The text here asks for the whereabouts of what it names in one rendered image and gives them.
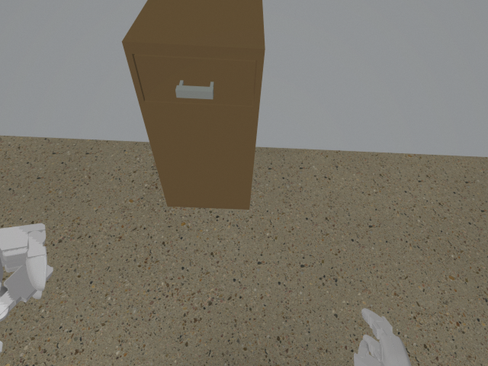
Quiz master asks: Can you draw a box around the drawer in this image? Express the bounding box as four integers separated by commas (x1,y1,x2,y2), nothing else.
134,54,255,106

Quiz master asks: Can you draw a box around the handle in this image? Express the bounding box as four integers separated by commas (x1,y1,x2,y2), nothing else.
175,80,214,99

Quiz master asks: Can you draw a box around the left robot hand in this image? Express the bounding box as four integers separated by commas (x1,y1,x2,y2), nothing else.
0,223,53,322

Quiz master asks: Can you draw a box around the right robot hand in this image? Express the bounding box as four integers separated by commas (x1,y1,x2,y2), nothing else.
354,308,412,366

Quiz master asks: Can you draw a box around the cabinet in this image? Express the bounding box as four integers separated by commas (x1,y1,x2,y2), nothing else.
122,0,265,210

